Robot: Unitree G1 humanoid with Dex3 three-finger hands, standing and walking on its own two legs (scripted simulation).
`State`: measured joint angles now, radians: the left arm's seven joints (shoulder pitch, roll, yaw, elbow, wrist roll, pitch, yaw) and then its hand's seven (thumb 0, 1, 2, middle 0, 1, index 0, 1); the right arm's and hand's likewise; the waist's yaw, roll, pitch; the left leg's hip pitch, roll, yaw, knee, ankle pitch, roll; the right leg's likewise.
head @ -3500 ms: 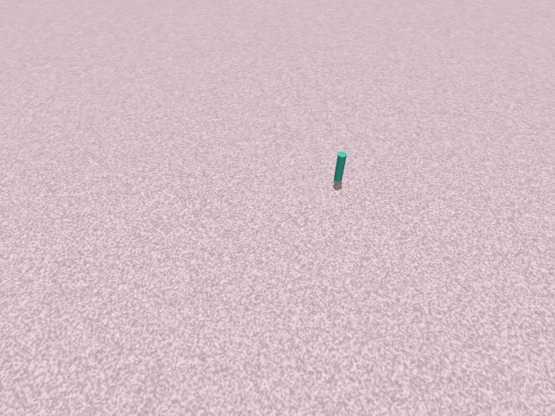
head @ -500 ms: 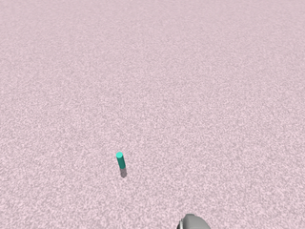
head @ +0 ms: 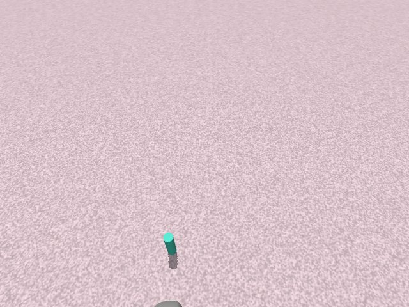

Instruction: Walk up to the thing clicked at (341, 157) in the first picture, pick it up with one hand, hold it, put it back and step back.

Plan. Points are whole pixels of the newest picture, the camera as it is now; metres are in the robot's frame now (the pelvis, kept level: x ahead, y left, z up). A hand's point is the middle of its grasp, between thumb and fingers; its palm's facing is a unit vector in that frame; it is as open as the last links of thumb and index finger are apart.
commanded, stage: walk up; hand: left
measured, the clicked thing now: (170, 244) +0.47 +0.20 -0.67
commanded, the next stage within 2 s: stand in 1.48 s
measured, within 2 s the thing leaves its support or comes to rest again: neither
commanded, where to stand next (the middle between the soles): +0.11 -0.01 m, yaw +0 degrees
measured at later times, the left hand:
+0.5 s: hand (102, 304) +0.15 +0.25 -0.14, palm faces -0.04 -0.93 -0.36, open 7.3 cm
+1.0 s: hand (104, 296) +0.16 +0.24 -0.13, palm faces -0.03 -0.95 -0.32, open 7.3 cm
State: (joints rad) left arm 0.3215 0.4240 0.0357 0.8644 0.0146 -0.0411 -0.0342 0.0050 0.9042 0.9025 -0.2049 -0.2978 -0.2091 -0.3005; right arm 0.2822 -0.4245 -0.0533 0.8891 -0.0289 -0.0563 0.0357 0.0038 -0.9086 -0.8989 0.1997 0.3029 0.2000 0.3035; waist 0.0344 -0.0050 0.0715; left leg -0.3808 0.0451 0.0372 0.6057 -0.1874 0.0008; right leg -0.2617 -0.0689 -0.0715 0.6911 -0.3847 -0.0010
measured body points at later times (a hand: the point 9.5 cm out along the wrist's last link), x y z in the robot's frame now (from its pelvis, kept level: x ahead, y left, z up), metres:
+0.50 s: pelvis +0.06 -0.01 +0.01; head +0.08 -0.02 +0.46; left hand +0.15 +0.30 -0.11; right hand +0.15 -0.31 -0.12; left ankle +0.08 +0.13 -0.72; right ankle +0.07 -0.14 -0.72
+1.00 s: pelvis +0.07 -0.01 +0.03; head +0.08 +0.00 +0.48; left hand +0.16 +0.29 -0.11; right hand +0.15 -0.31 -0.10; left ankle +0.08 +0.13 -0.72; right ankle +0.07 -0.14 -0.72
